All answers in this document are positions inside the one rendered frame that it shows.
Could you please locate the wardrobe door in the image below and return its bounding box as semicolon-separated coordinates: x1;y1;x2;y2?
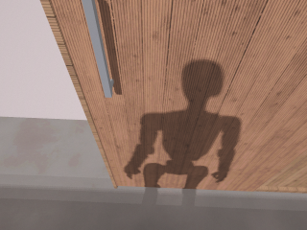
261;150;307;188
50;0;307;192

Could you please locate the handle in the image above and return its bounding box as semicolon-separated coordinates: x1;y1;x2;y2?
82;0;114;98

